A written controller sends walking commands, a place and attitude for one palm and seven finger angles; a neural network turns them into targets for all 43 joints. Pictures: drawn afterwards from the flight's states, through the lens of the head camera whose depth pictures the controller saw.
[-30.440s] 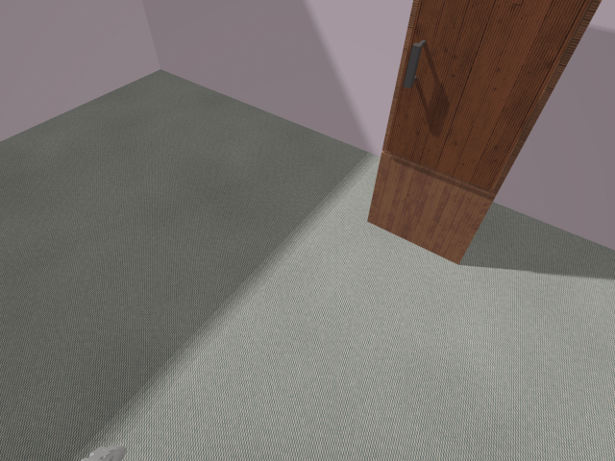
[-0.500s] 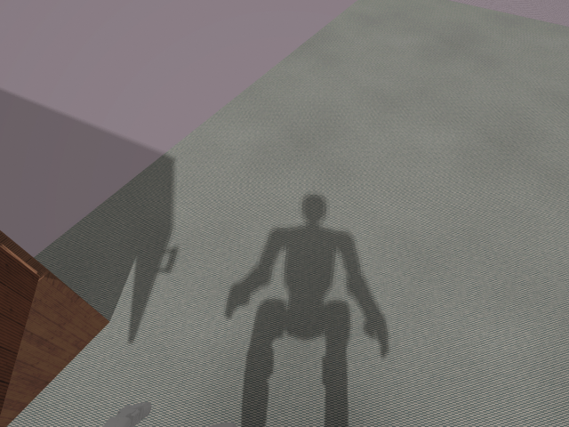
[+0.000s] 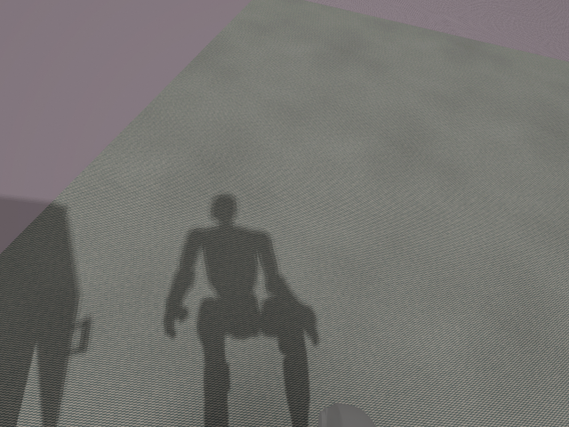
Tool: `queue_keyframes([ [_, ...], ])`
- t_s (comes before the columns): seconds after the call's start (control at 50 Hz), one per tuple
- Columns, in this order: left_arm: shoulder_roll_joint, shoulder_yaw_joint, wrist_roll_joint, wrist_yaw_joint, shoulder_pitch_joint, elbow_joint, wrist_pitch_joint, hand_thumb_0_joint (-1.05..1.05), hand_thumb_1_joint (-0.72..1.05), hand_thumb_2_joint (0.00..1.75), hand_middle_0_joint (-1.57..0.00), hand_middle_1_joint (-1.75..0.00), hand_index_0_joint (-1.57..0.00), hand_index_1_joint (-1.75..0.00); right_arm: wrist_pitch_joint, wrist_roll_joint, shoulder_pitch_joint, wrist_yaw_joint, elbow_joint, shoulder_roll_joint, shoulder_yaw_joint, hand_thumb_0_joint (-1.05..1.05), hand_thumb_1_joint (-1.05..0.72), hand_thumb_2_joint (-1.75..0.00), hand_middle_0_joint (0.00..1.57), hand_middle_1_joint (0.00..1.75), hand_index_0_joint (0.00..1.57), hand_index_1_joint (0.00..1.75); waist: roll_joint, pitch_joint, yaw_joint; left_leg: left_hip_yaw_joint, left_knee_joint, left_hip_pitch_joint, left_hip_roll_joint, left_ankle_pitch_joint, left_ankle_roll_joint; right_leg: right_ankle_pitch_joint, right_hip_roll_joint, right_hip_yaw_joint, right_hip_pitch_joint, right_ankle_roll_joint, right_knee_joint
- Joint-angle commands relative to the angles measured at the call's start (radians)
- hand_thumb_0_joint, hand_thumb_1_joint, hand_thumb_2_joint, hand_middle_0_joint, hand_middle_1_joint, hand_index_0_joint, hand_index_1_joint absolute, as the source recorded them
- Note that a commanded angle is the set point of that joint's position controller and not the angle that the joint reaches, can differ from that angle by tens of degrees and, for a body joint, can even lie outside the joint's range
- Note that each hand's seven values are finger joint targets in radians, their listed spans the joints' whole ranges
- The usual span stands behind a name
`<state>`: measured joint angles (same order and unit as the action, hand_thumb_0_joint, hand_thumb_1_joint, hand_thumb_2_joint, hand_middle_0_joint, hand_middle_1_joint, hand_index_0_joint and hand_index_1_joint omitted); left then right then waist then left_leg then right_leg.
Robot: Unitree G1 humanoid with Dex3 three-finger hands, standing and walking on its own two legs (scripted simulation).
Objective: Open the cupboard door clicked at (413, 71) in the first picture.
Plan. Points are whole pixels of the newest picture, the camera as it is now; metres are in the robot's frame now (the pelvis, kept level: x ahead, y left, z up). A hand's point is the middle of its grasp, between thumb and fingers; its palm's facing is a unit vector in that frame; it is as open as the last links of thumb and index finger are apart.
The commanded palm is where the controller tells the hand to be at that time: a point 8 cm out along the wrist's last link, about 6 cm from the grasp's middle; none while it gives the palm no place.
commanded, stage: walk to a spot facing it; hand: left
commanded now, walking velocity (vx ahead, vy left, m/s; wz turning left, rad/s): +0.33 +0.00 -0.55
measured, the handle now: out of the picture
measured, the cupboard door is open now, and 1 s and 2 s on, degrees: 44 44 44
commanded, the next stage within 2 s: turn to face it in 0.74 s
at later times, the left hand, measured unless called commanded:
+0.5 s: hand (251, 304) +0.34 +0.08 -0.16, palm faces -0.21 -0.95 -0.23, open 7.1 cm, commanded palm none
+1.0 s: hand (268, 247) +0.49 +0.06 -0.19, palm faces -0.19 -0.97 -0.14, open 7.4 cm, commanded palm none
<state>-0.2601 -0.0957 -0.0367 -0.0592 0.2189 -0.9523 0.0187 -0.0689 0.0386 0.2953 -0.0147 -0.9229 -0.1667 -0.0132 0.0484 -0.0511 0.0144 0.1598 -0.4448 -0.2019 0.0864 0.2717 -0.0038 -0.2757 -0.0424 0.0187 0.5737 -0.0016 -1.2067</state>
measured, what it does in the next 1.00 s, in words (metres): walks ahead: right foot, then left foot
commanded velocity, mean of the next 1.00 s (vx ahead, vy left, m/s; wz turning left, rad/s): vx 0.27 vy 0.00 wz -0.07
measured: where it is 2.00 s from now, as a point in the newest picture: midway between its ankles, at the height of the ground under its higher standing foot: (328, 305)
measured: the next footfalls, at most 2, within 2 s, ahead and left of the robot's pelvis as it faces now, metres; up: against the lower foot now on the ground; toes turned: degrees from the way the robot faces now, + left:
right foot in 0.26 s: +0.24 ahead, -0.14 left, +0.00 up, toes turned -15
left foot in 0.84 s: +0.55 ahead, -0.04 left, +0.00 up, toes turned -10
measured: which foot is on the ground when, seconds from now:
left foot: down 0.00-0.28, up 0.30-0.82, down 0.84-1.00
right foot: up 0.00-0.24, down 0.26-0.84, up 0.86-1.00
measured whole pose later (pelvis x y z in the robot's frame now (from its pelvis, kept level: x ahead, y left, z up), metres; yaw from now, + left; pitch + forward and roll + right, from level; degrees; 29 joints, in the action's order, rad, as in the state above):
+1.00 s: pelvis +0.46 -0.11 -0.01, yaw -14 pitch +0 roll -1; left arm -0.16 -0.03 -0.02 0.00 0.32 -1.07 -0.02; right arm -0.06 0.02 0.21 -0.03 -1.01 -0.16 -0.02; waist 0.03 -0.07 0.02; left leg 0.08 -0.51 -0.29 -0.01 0.23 0.06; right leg -0.40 -0.03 0.02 0.44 -0.02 -1.17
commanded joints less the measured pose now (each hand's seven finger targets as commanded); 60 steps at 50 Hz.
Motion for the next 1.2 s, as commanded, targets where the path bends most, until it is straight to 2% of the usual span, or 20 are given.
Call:
queue_keyframes([
  [0.0, 0.027, 0.021, 0.007, -0.011, -0.092, 0.096, -0.021, 0.00, 0.90, 0.90, -0.20, -0.30, -0.20, -0.30, -0.026, -0.010, 0.152, -0.018, -0.014, -0.159, -0.040, 0.00, -0.90, -0.90, 0.20, 0.30, 0.20, 0.30, -0.202, 0.054, -0.038, -0.057, 0.178, 0.206, 0.223, -0.453, 0.067, 0.089, -0.041, 0.024, 0.148, -0.003, 0.141],
  [0.14, 0.014, 0.031, 0.011, -0.010, -0.256, 0.136, -0.020, 0.00, 0.90, 0.90, -0.20, -0.30, -0.20, -0.30, -0.007, 0.003, 0.210, -0.010, -0.070, -0.164, -0.035, 0.00, -0.90, -0.90, 0.20, 0.30, 0.20, 0.30, -0.198, -0.046, -0.064, 0.029, 0.179, 0.181, 0.268, -0.496, 0.078, 0.076, -0.013, 0.106, -0.008, 0.046, 0.488],
  [0.18, -0.011, 0.023, 0.012, -0.005, -0.182, 0.115, -0.023, 0.00, 0.90, 0.90, -0.20, -0.30, -0.20, -0.30, -0.005, 0.000, 0.188, -0.011, -0.073, -0.192, -0.036, 0.00, -0.90, -0.90, 0.20, 0.30, 0.20, 0.30, -0.174, -0.005, -0.016, 0.053, 0.067, 0.181, 0.278, -0.704, 0.076, 0.028, 0.024, 0.124, -0.157, 0.078, 0.528],
  [0.22, -0.078, -0.003, 0.007, 0.010, 0.116, 0.026, -0.041, 0.00, 0.90, 0.90, -0.20, -0.30, -0.20, -0.30, -0.004, -0.016, 0.114, -0.007, -0.055, -0.210, -0.038, 0.00, -0.90, -0.90, 0.20, 0.30, 0.20, 0.30, -0.095, 0.137, 0.132, 0.112, -0.298, 0.008, 0.209, -0.714, 0.018, 0.064, 0.048, 0.101, -0.604, 0.127, 0.629],
  [0.24, -0.210, -0.037, 0.000, 0.029, 0.263, -0.006, -0.052, 0.00, 0.90, 0.90, -0.20, -0.30, -0.20, -0.30, -0.003, -0.035, 0.130, 0.005, -0.022, -0.145, -0.026, 0.00, -0.90, -0.90, 0.20, 0.30, 0.20, 0.30, 0.155, 0.272, 0.185, 0.138, -0.669, -0.313, 0.056, -0.096, -0.031, -0.008, -0.227, -0.316, -0.887, 0.228, 0.734],
  [0.26, -0.259, -0.044, 0.028, 0.043, 0.278, -0.016, -0.049, 0.00, 0.90, 0.90, -0.20, -0.30, -0.20, -0.30, -0.002, -0.043, 0.076, 0.002, 0.012, -0.132, -0.029, 0.00, -0.90, -0.90, 0.20, 0.30, 0.20, 0.30, 0.243, 0.300, 0.162, -0.010, -0.919, -0.482, -0.030, 0.345, -0.042, 0.109, -0.382, -0.626, -0.897, 0.282, 0.898],
  [0.3, -0.176, -0.018, 0.038, 0.057, 0.107, 0.031, -0.052, 0.00, 0.90, 0.90, -0.20, -0.30, -0.20, -0.30, 0.004, -0.033, 0.008, 0.002, 0.001, -0.146, -0.045, 0.00, -0.90, -0.90, 0.20, 0.30, 0.20, 0.30, 0.073, 0.099, 0.081, -0.149, -0.926, -0.507, 0.074, 0.137, -0.031, 0.156, -0.316, -0.444, -0.621, 0.239, 0.937],
  [0.34, -0.105, 0.003, 0.034, 0.063, 0.004, 0.052, -0.065, 0.00, 0.90, 0.90, -0.20, -0.30, -0.20, -0.30, 0.026, -0.022, 0.044, 0.001, -0.034, -0.112, -0.045, 0.00, -0.90, -0.90, 0.20, 0.30, 0.20, 0.30, 0.012, 0.076, -0.006, -0.148, -0.804, -0.381, 0.096, 0.068, -0.046, 0.277, -0.238, -0.269, -0.447, 0.201, 0.948],
  [0.4, -0.070, 0.011, 0.025, 0.061, 0.008, 0.033, -0.089, 0.00, 0.90, 0.90, -0.20, -0.30, -0.20, -0.30, 0.051, -0.011, 0.103, 0.008, -0.064, -0.076, -0.039, 0.00, -0.90, -0.90, 0.20, 0.30, 0.20, 0.30, 0.023, 0.085, -0.055, -0.122, -0.675, -0.334, 0.079, 0.011, -0.058, 0.377, -0.169, -0.156, -0.390, 0.187, 0.962],
  [0.5, -0.035, 0.013, 0.030, 0.058, 0.100, -0.026, -0.109, 0.00, 0.90, 0.90, -0.20, -0.30, -0.20, -0.30, 0.048, -0.011, -0.043, 0.025, -0.019, -0.069, -0.047, 0.00, -0.90, -0.90, 0.20, 0.30, 0.20, 0.30, 0.024, 0.036, -0.022, -0.122, -0.545, -0.455, 0.062, -0.117, -0.061, 0.350, -0.149, -0.166, -0.484, 0.186, 1.005],
  [0.68, -0.041, 0.039, 0.025, 0.079, 0.264, -0.114, -0.119, 0.00, 0.90, 0.90, -0.20, -0.30, -0.20, -0.30, 0.029, -0.022, -0.323, 0.045, 0.056, -0.072, -0.038, 0.00, -0.90, -0.90, 0.20, 0.30, 0.20, 0.30, 0.031, -0.046, 0.035, -0.083, -0.322, -0.504, 0.000, -0.096, -0.017, 0.747, -0.187, -0.174, -0.690, 0.173, 0.953],
  [0.74, -0.065, 0.037, 0.021, 0.084, 0.262, -0.132, -0.120, 0.00, 0.90, 0.90, -0.20, -0.30, -0.20, -0.30, 0.020, -0.019, -0.262, 0.035, 0.026, -0.079, -0.037, 0.00, -0.90, -0.90, 0.20, 0.30, 0.20, 0.30, 0.038, 0.000, -0.011, -0.007, -0.192, -0.284, -0.091, -0.029, 0.020, 1.082, -0.164, -0.134, -0.675, 0.146, 0.810],
  [0.76, -0.070, 0.035, 0.024, 0.085, 0.251, -0.130, -0.121, 0.00, 0.90, 0.90, -0.20, -0.30, -0.20, -0.30, 0.015, -0.015, -0.153, 0.024, -0.010, -0.089, -0.038, 0.00, -0.90, -0.90, 0.20, 0.30, 0.20, 0.30, 0.030, 0.046, -0.063, 0.013, -0.128, -0.137, -0.126, -0.082, 0.039, 1.148, -0.133, -0.096, -0.638, 0.119, 0.708],
  [0.78, -0.069, 0.033, 0.029, 0.085, 0.238, -0.126, -0.122, 0.00, 0.90, 0.90, -0.20, -0.30, -0.20, -0.30, 0.012, -0.010, -0.002, 0.014, -0.056, -0.128, -0.048, 0.00, -0.90, -0.90, 0.20, 0.30, 0.20, 0.30, 0.011, 0.124, -0.128, -0.033, -0.087, 0.124, -0.085, -0.197, 0.072, 1.030, -0.117, -0.078, -0.491, 0.089, 0.538],
  [0.8, -0.037, 0.035, 0.040, 0.080, 0.253, -0.109, -0.121, 0.00, 0.90, 0.90, -0.20, -0.30, -0.20, -0.30, 0.006, 0.005, 0.153, 0.003, -0.088, -0.224, -0.068, 0.00, -0.90, -0.90, 0.20, 0.30, 0.20, 0.30, -0.128, 0.253, -0.172, -0.340, -0.117, 0.403, 0.154, -0.373, 0.176, 0.600, -0.018, -0.030, -0.235, 0.046, 0.261],
  [0.82, 0.015, 0.058, 0.054, 0.072, 0.284, -0.093, -0.126, 0.00, 0.90, 0.90, -0.20, -0.30, -0.20, -0.30, 0.007, 0.001, 0.243, -0.005, -0.102, -0.276, -0.072, 0.00, -0.90, -0.90, 0.20, 0.30, 0.20, 0.30, -0.262, 0.352, -0.157, -0.636, -0.012, 0.528, 0.412, -0.653, 0.312, -0.228, 0.103, 0.002, -0.072, 0.035, -0.092],
  [0.84, -0.020, 0.052, 0.047, 0.082, 0.214, -0.074, -0.115, 0.00, 0.90, 0.90, -0.20, -0.30, -0.20, -0.30, 0.021, -0.017, 0.183, -0.009, -0.087, -0.259, -0.065, 0.00, -0.90, -0.90, 0.20, 0.30, 0.20, 0.30, -0.141, 0.257, -0.135, -0.638, 0.047, 0.374, 0.419, -0.641, 0.342, -0.267, 0.051, -0.082, -0.044, 0.043, -0.191],
  [0.9, 0.038, 0.047, 0.020, 0.073, 0.125, -0.061, -0.082, 0.00, 0.90, 0.90, -0.20, -0.30, -0.20, -0.30, -0.001, -0.021, 0.032, -0.022, -0.067, -0.134, -0.030, 0.00, -0.90, -0.90, 0.20, 0.30, 0.20, 0.30, -0.153, -0.038, -0.039, -0.439, 0.158, -0.033, 0.268, -0.596, 0.253, -0.130, -0.034, -0.059, -0.012, -0.009, -0.113],
  [0.96, 0.076, 0.052, 0.015, 0.063, 0.200, -0.071, -0.045, 0.00, 0.90, 0.90, -0.20, -0.30, -0.20, -0.30, -0.008, -0.023, -0.017, -0.024, -0.074, -0.131, -0.022, 0.00, -0.90, -0.90, 0.20, 0.30, 0.20, 0.30, -0.180, 0.054, 0.029, -0.240, 0.128, -0.099, 0.143, -0.687, 0.173, -0.083, -0.029, -0.005, -0.172, -0.033, 0.141],
  [1.18, -0.015, 0.021, 0.028, 0.071, -0.023, 0.055, -0.027, 0.00, 0.90, 0.90, -0.20, -0.30, -0.20, -0.30, 0.061, -0.017, 0.005, -0.015, -0.057, -0.197, -0.066, 0.00, -0.90, -0.90, 0.20, 0.30, 0.20, 0.30, -0.214, 0.084, 0.004, -0.403, -0.001, -0.100, 0.106, -0.508, 0.128, 0.027, 0.034, 0.030, -0.345, -0.048, 0.646],
])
